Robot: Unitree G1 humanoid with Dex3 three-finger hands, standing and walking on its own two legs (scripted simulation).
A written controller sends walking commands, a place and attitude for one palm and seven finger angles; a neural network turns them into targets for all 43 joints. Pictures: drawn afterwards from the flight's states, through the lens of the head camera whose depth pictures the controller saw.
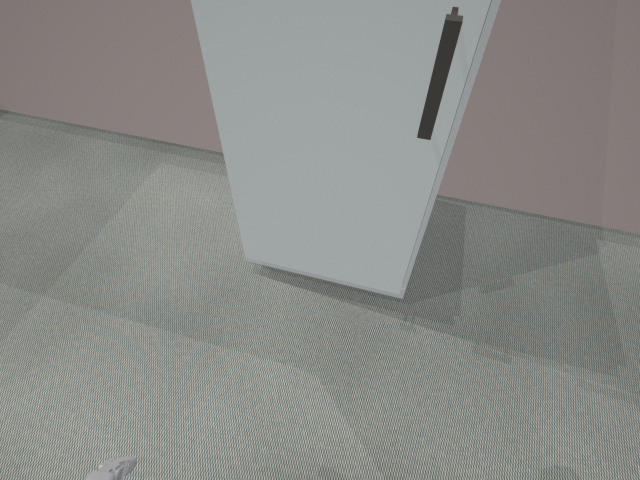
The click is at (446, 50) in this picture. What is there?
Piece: fridge door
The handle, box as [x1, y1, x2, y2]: [417, 7, 462, 139]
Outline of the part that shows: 458,7 453,7 451,13 446,14 417,137 429,139 431,135 462,21 462,16 457,14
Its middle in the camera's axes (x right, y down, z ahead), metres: +0.23 -0.31 +0.74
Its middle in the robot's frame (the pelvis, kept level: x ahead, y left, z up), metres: +0.79 -0.17 +0.12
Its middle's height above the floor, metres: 0.89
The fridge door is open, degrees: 0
